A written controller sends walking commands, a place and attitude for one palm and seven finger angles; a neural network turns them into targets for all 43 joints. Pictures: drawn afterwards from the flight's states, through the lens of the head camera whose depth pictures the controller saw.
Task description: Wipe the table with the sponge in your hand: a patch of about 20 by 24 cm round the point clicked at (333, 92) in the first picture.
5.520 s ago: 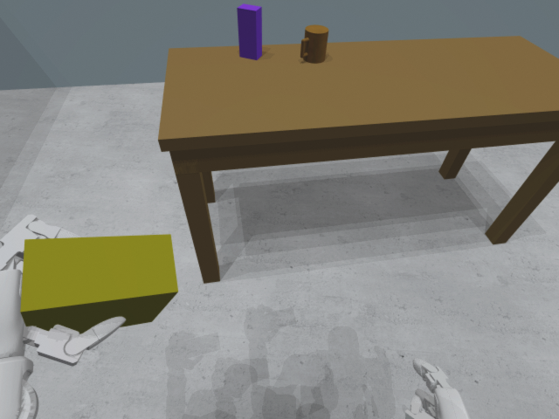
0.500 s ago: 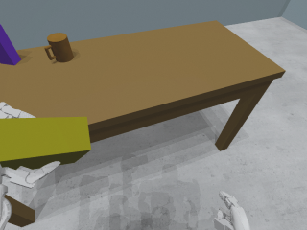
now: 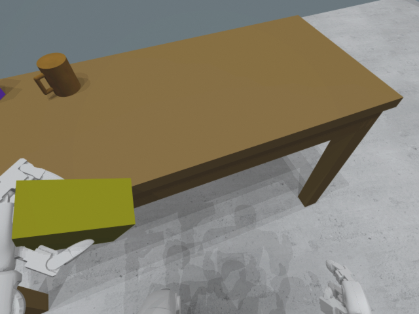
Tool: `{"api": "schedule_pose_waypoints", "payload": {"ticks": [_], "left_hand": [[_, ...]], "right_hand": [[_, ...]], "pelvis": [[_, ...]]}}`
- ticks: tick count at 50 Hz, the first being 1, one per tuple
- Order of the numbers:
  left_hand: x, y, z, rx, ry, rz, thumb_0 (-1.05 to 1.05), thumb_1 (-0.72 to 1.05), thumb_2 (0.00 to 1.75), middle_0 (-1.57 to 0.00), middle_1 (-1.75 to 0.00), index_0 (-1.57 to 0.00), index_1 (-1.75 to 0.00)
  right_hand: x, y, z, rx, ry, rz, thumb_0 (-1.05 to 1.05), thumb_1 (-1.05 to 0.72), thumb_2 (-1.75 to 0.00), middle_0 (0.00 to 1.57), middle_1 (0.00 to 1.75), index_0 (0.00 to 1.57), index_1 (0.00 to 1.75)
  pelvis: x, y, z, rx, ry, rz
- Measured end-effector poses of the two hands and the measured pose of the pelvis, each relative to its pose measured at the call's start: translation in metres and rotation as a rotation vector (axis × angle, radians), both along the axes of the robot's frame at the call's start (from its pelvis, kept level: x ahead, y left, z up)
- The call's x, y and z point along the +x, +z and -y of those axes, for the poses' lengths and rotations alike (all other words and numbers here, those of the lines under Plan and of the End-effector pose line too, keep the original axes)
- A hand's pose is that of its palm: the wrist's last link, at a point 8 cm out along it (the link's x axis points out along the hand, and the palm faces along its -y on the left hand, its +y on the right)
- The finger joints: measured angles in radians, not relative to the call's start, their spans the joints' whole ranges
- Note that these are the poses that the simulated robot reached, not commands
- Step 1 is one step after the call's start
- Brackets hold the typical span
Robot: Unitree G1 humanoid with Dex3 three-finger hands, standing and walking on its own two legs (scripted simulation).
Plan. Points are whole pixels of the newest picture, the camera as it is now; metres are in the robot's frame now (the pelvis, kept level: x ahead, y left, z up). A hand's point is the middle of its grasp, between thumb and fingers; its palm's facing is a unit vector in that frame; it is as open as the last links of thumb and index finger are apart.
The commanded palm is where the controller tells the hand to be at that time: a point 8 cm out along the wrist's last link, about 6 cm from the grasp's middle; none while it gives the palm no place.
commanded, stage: come to a stop and stand still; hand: left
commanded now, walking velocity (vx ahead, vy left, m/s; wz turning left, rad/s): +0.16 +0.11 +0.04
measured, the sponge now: (91, 215) +0.24 +0.18 +0.12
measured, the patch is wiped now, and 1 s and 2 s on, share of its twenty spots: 0.00 0.00 0.00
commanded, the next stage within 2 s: look again from close up in 1.50 s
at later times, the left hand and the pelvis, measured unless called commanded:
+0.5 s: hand (28, 200) +0.24 +0.24 +0.18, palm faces +0.33 -0.85 -0.40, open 10.8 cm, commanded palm +0.18 +0.29 +0.17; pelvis +0.02 +0.02 +0.00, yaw -1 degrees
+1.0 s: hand (0, 241) +0.18 +0.25 +0.18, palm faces +0.42 -0.83 -0.36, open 10.8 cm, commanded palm +0.11 +0.27 +0.17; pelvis -0.06 -0.01 -0.01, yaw -1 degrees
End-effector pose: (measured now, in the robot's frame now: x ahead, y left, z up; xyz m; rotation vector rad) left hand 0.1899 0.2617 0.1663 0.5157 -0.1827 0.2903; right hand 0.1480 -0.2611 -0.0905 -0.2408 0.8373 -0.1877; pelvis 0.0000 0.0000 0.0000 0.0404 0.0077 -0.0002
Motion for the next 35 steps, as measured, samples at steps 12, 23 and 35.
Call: {"api": "schedule_pose_waypoints", "payload": {"ticks": [12,23,35], "left_hand": [[0.032,0.023,-0.056,0.068,-0.011,0.188,-0.01,-0.54,1.02,-0.63,-1.4,-0.64,-1.39],[0.017,0.019,-0.029,-0.046,-0.049,0.136,-0.01,-0.54,1.02,-0.63,-1.4,-0.64,-1.39],[-0.012,0.012,-0.034,0.032,0.071,0.085,-0.01,-0.55,1.02,-0.64,-1.4,-0.64,-1.38]], "right_hand": [[0.045,0.012,-0.045,-0.013,-0.031,0.064,0.01,-0.91,-0.9,0.2,0.3,0.2,0.3],[0.046,0.019,-0.105,0.13,0.149,0.123,0.01,-0.9,-0.9,0.21,0.3,0.2,0.3],[-0.01,-0.001,-0.024,0.097,0.086,0.143,0.01,-0.9,-0.9,0.21,0.3,0.2,0.3]], "pelvis": [[0.041,-0.012,-0.035,-0.026,-0.024,0.017],[0.025,-0.001,-0.023,-0.069,-0.017,0.031],[-0.018,-0.015,0.007,-0.049,-0.009,0.072]]}}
